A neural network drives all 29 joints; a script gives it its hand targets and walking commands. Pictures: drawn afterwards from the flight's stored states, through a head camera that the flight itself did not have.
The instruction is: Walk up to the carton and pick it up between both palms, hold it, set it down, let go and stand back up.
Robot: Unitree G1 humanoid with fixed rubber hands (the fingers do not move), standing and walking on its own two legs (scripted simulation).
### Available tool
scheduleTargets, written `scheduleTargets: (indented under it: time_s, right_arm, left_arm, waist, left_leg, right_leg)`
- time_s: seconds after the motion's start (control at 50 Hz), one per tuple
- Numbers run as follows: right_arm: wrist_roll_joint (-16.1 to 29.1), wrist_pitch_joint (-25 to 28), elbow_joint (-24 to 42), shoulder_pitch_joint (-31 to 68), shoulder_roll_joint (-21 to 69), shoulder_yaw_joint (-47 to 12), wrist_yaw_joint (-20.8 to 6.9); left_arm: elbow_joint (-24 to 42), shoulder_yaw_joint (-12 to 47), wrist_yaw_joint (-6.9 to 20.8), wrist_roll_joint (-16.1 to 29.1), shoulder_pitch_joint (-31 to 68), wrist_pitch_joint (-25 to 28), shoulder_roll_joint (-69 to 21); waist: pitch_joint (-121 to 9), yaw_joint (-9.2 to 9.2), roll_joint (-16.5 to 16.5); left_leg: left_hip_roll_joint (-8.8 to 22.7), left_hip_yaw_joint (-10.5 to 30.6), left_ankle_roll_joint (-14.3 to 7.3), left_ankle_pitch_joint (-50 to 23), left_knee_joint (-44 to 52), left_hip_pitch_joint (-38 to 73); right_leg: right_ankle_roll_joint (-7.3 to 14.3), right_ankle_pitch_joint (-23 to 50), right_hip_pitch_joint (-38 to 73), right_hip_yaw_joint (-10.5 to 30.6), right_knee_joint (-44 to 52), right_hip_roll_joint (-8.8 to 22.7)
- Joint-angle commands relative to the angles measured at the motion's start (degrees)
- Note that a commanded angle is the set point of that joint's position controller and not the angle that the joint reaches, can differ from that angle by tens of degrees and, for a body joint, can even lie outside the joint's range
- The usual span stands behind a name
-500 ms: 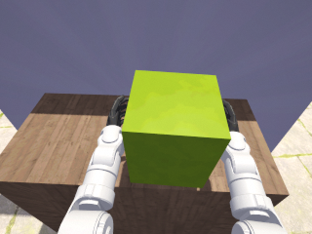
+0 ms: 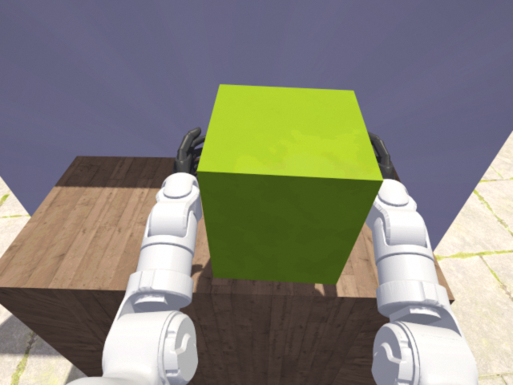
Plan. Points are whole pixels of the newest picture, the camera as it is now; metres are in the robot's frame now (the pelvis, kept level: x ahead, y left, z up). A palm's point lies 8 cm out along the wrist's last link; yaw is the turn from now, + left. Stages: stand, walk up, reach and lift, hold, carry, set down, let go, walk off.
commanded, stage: reach and lift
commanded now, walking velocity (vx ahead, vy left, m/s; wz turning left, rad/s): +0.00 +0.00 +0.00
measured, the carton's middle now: (280, 188) +0.40 -0.02 +0.13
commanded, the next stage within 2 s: hold in 1.84 s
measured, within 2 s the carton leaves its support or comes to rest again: neither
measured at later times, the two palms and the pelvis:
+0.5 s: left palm (166, 181) +0.37 +0.15 +0.18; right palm (376, 180) +0.36 -0.15 +0.18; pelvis -0.02 +0.01 +0.00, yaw +1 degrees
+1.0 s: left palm (164, 189) +0.34 +0.14 +0.19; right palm (389, 188) +0.33 -0.16 +0.20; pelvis -0.03 +0.00 +0.00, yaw +0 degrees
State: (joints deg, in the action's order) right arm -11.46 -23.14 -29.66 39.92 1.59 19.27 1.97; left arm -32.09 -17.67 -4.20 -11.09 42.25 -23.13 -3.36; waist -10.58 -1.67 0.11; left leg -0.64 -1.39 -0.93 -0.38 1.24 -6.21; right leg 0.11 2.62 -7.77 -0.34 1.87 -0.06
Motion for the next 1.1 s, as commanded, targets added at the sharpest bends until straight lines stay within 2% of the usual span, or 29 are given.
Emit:
scheduleTargets:
  time_s: [0.0, 0.08, 0.12, 0.18, 0.24, 0.3, 0.36, 0.5, 0.58, 0.64, 0.74, 0.82, 0.9, 1.0, 1.08]
  right_arm:
    - [4.46, 1.13, 9.66, 41.88, 31.02, -20.56, -6.00]
    - [5.06, -0.14, 10.43, 43.24, 31.20, -21.00, -6.04]
    - [5.59, -0.84, 10.40, 43.19, 30.57, -21.05, -5.81]
    - [5.60, -1.84, 11.18, 43.13, 29.78, -20.85, -5.64]
    - [6.28, -2.70, 10.58, 42.58, 29.25, -20.68, -5.63]
    - [6.89, -3.33, 11.47, 42.82, 29.34, -21.23, -5.33]
    - [7.50, -4.39, 12.28, 41.07, 28.88, -21.90, -5.08]
    - [9.71, -7.15, 16.15, 39.59, 28.58, -24.50, -4.83]
    - [12.36, -8.63, 21.62, 39.99, 28.96, -27.64, -4.53]
    - [13.15, -10.43, 24.17, 39.93, 28.30, -29.28, -4.39]
    - [12.66, -13.11, 23.58, 37.94, 27.28, -28.14, -4.96]
    - [12.17, -13.59, 24.22, 39.88, 27.62, -27.15, -5.57]
    - [11.82, -13.75, 24.92, 40.15, 28.60, -27.11, -5.63]
    - [11.85, -14.40, 25.81, 38.51, 28.59, -27.76, -5.37]
    - [10.89, -15.11, 24.80, 36.68, 27.84, -26.63, -5.32]
  left_arm:
    - [6.80, 17.67, 8.35, 4.27, 39.86, 1.57, -28.38]
    - [9.62, 17.31, 8.59, 4.44, 42.38, 0.76, -27.25]
    - [9.53, 17.74, 8.60, 4.61, 42.17, -0.11, -26.61]
    - [9.57, 17.26, 8.69, 4.79, 41.60, -1.07, -26.32]
    - [11.81, 18.85, 8.55, 5.89, 42.96, -1.71, -25.85]
    - [12.43, 19.91, 8.32, 6.57, 42.70, -2.57, -26.79]
    - [13.03, 21.12, 8.03, 7.74, 40.64, -3.68, -26.99]
    - [18.83, 24.77, 7.06, 10.15, 39.67, -6.48, -27.94]
    - [24.38, 28.34, 6.02, 12.51, 39.98, -8.40, -29.07]
    - [25.94, 29.85, 5.36, 13.40, 38.36, -10.59, -29.67]
    - [25.87, 28.41, 5.51, 13.24, 36.43, -13.53, -28.46]
    - [25.27, 26.68, 6.34, 12.16, 36.84, -14.20, -28.39]
    - [26.91, 26.21, 6.83, 11.50, 38.19, -13.90, -27.52]
    - [26.88, 26.03, 7.37, 11.29, 36.30, -14.48, -26.29]
    - [25.69, 24.79, 8.04, 10.39, 34.13, -14.99, -25.31]
  waist:
    - [-23.58, 0.40, 2.17]
    - [-24.69, 0.84, 2.45]
    - [-23.21, 0.72, 1.26]
    - [-23.50, 0.83, 1.72]
    - [-22.86, 0.15, 0.64]
    - [-23.75, 0.25, -0.33]
    - [-22.33, 0.15, 0.17]
    - [-20.99, -0.19, -0.81]
    - [-23.82, 0.04, -1.57]
    - [-22.85, 0.11, -1.04]
    - [-17.85, 0.34, -0.78]
    - [-17.96, 0.53, 0.06]
    - [-19.88, 0.38, 1.34]
    - [-19.78, 0.99, 0.84]
    - [-17.71, 0.62, 0.87]
  left_leg:
    - [-1.18, 1.22, -1.50, -6.95, -2.05, 5.25]
    - [-1.23, 1.18, -1.64, -5.09, -1.66, 4.37]
    - [-1.34, 0.84, -1.54, -4.44, -1.68, 4.08]
    - [-1.18, 1.01, -1.42, -3.55, -2.15, 4.22]
    - [-0.91, 1.21, -0.90, -4.03, -2.78, 4.82]
    - [-0.88, 1.03, -0.50, -4.67, -3.69, 5.69]
    - [-0.75, 1.52, -0.18, -6.24, -4.58, 6.47]
    - [-0.27, 2.27, 0.97, -9.13, -6.32, 7.85]
    - [-0.24, 2.69, 1.82, -12.62, -8.26, 10.03]
    - [-0.15, 2.79, 2.30, -11.99, -9.12, 10.03]
    - [-0.02, 2.73, 2.54, -5.28, -9.19, 7.25]
    - [-0.35, 2.19, 2.21, -2.67, -9.40, 5.50]
    - [-0.90, 1.77, 1.50, -1.79, -9.07, 4.69]
    - [-1.14, 1.45, 1.47, -1.57, -8.36, 4.20]
    - [-1.51, 1.10, 1.23, -0.39, -7.54, 4.32]
  right_leg:
    - [-1.12, 15.97, 16.28, 0.97, -6.99, -0.66]
    - [-1.44, 14.66, 16.27, 0.73, -7.46, -0.71]
    - [-1.42, 13.67, 15.73, 0.78, -7.42, -0.56]
    - [-1.32, 11.70, 14.72, 0.36, -7.49, -0.70]
    - [-0.91, 10.40, 13.31, 0.53, -7.40, -0.68]
    - [-0.54, 9.44, 12.62, 0.54, -7.37, -0.76]
    - [-0.39, 9.49, 12.27, 0.79, -7.75, -0.82]
    - [0.14, 8.58, 11.55, 0.52, -7.63, -1.12]
    - [0.44, 10.13, 11.10, 0.75, -8.70, -1.33]
    - [0.28, 8.15, 9.52, 0.44, -8.89, -1.50]
    - [0.55, 2.29, 7.67, 0.21, -9.27, -1.50]
    - [0.37, 0.57, 6.65, 0.05, -9.90, -1.31]
    - [-0.47, 2.03, 7.81, 0.23, -10.76, -1.17]
    - [-0.89, 3.41, 9.83, 0.26, -10.87, -0.95]
    - [-1.33, 3.03, 10.03, 0.29, -10.43, -0.86]
